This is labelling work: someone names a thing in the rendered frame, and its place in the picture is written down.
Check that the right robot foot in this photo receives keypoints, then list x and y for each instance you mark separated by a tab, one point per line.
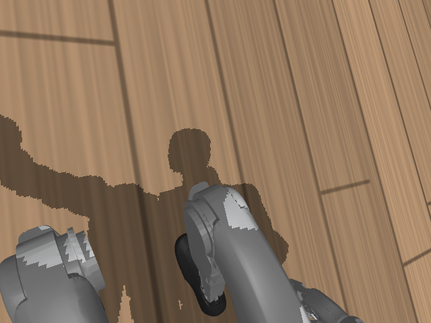
191	274

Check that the right robot hand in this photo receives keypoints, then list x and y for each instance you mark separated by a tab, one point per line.
317	305

